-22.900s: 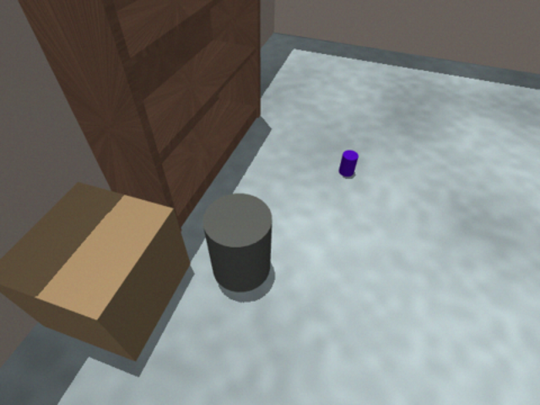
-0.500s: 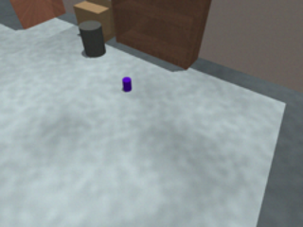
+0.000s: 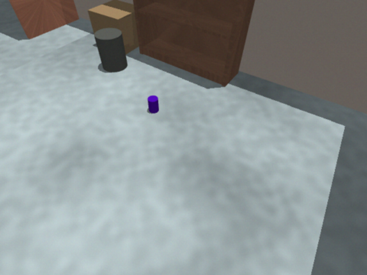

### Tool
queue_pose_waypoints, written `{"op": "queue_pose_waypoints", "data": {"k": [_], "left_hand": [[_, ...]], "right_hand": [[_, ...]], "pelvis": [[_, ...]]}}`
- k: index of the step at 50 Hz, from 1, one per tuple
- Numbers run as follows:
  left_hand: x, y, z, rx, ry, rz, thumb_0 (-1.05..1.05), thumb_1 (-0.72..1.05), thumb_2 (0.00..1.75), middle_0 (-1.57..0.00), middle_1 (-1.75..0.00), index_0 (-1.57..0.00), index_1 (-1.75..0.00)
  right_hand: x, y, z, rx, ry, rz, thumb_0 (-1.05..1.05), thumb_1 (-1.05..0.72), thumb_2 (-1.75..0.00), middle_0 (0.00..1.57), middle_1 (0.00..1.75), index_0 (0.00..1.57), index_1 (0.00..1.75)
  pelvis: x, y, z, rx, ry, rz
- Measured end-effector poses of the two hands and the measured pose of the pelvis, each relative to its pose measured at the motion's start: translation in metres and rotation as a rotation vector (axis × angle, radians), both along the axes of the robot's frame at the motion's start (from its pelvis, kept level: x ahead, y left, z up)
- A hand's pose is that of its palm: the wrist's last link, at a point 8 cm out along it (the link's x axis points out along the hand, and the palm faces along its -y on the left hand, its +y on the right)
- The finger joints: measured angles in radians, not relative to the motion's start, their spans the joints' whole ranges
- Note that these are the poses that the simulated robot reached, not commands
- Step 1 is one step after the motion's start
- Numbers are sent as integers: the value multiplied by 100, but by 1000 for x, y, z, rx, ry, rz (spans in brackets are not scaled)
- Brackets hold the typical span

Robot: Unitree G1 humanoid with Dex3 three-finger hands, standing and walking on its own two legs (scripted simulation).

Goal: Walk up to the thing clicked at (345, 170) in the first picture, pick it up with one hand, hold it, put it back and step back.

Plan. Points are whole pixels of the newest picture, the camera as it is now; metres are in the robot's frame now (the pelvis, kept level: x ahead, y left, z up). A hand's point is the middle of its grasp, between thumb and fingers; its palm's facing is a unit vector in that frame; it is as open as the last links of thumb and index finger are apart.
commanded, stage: stand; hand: left
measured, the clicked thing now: (153, 104) +1.48 +0.25 -0.72
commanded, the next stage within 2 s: walk up in 0.78 s
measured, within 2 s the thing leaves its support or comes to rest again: neither
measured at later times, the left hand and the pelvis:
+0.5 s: hand out of the picture +0.07 +0.26 -0.16, palm faces -0.02 -0.94 -0.34, open 7.4 cm; pelvis +0.00 +0.00 +0.00, yaw +0 degrees
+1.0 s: hand out of the picture +0.06 +0.30 -0.15, palm faces +0.08 -0.93 -0.36, open 7.4 cm; pelvis +0.03 +0.02 -0.01, yaw +3 degrees
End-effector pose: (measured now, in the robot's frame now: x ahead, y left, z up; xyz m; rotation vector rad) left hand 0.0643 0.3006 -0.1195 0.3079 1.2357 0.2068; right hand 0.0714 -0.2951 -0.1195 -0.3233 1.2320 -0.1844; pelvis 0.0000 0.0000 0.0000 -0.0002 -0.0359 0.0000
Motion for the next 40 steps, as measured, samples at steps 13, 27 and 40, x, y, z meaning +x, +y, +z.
{"op": "queue_pose_waypoints", "data": {"k": [13, 27, 40], "left_hand": [[-4, 0, -1, -1, 15, -2, 0, 90, 90, -21, -30, -21, -30], [-3, 1, -1, -1, 7, -5, 0, 90, 90, -21, -30, -21, -30], [-3, 3, -1, -8, 1, -5, 0, 90, 90, -21, -30, -21, -30]], "right_hand": [[-8, -1, -1, -3, 18, -7, 1, -90, -90, 20, 30, 20, 30], [-9, 0, -1, 0, 14, -11, 1, -90, -90, 20, 30, 20, 30], [-9, 1, 0, 4, 6, -13, 1, -90, -90, 20, 30, 20, 30]], "pelvis": [[-2, 0, 0, 1, 2, -3], [-2, 1, 0, -1, -1, -4], [-2, 3, 0, -1, -1, -4]]}}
